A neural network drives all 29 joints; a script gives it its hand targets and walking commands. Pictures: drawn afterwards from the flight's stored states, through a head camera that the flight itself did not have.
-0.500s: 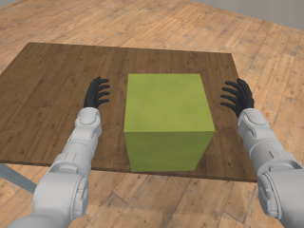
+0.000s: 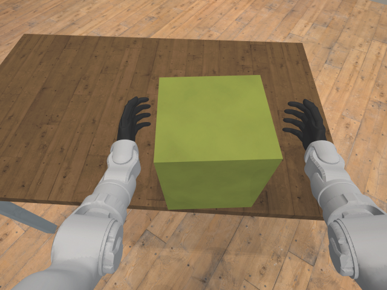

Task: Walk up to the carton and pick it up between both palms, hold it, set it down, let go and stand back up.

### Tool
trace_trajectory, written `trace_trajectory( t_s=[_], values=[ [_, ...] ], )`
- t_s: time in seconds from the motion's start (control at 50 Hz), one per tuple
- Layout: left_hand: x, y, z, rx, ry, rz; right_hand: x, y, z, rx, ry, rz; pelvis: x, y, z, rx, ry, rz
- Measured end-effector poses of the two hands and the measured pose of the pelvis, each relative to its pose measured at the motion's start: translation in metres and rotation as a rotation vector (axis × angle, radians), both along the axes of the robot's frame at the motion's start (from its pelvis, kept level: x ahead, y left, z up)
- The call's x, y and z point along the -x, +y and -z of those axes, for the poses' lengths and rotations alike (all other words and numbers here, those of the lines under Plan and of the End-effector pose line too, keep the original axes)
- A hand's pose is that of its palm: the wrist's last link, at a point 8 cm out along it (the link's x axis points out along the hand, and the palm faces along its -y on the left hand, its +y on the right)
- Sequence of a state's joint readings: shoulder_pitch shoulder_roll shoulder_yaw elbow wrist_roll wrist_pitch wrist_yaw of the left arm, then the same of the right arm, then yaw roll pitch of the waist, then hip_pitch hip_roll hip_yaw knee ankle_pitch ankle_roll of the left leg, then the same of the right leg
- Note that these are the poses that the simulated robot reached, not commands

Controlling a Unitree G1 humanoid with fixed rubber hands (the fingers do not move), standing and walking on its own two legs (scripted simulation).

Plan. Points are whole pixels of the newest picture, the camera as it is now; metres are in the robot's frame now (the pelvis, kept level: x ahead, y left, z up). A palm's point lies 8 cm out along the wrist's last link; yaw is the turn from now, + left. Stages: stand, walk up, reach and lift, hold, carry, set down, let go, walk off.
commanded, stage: reach and lift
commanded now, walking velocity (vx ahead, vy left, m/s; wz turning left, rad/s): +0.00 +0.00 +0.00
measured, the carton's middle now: (209, 148) +0.44 +0.01 -0.01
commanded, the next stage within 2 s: none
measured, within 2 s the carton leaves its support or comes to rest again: neither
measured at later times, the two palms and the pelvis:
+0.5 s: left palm (138, 135) +0.43 +0.17 +0.04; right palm (284, 142) +0.44 -0.14 +0.03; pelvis +0.00 +0.00 +0.00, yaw +0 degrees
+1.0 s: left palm (140, 137) +0.42 +0.16 +0.04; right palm (283, 142) +0.43 -0.14 +0.04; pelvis +0.01 +0.00 +0.00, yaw +0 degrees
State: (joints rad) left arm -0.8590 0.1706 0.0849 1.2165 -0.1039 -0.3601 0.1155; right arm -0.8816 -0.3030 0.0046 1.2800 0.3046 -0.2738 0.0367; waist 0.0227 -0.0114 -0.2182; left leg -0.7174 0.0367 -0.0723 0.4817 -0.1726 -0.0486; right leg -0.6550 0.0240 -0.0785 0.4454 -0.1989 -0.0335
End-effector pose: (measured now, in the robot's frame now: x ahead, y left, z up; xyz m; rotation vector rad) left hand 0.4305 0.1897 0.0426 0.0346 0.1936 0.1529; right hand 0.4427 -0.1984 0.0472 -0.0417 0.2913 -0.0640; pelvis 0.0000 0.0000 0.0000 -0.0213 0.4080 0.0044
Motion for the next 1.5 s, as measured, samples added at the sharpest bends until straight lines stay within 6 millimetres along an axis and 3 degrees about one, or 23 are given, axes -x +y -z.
trace_trajectory(
  t_s=[0.14, 0.42, 1.5],
  values=[
    [0.000, -0.019, 0.002, 0.043, -0.006, 0.024, 0.000, 0.012, 0.002, 0.047, 0.001, -0.043, 0.000, 0.000, 0.000, 0.000, 0.000, 0.000],
    [0.000, -0.021, 0.001, 0.031, 0.002, -0.004, 0.005, 0.056, 0.013, 0.074, -0.004, -0.115, 0.001, 0.000, 0.000, 0.000, -0.001, 0.000],
    [0.005, -0.027, 0.001, 0.047, 0.000, -0.072, 0.009, 0.060, 0.012, 0.131, -0.076, -0.072, -0.011, -0.004, -0.005, -0.016, -0.050, -0.005]
  ],
)
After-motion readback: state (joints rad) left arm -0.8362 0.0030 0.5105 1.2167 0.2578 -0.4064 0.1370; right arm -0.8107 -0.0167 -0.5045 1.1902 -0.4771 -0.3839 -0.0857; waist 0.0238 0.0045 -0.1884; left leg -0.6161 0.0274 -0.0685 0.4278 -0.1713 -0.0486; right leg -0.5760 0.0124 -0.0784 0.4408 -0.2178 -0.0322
